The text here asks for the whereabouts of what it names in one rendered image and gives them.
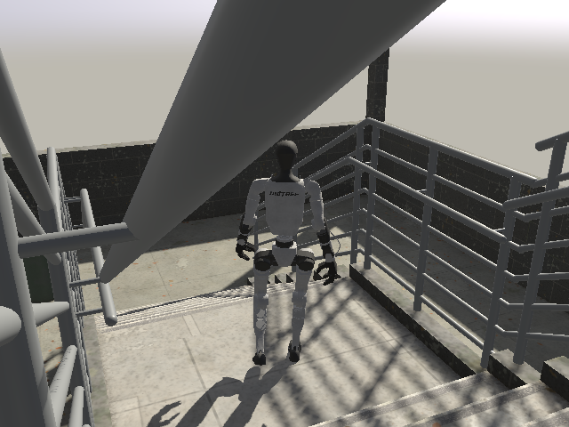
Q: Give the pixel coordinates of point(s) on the stairs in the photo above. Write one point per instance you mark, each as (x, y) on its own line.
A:
(190, 303)
(479, 400)

